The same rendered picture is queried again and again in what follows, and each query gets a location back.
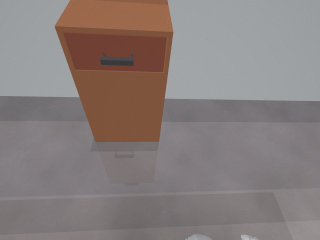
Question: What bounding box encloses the drawer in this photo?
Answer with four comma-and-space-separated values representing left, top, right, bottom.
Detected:
63, 31, 167, 72

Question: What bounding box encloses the handle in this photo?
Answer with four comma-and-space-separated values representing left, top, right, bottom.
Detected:
100, 53, 134, 66

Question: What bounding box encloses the cabinet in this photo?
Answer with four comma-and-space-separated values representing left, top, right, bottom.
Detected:
54, 0, 174, 142

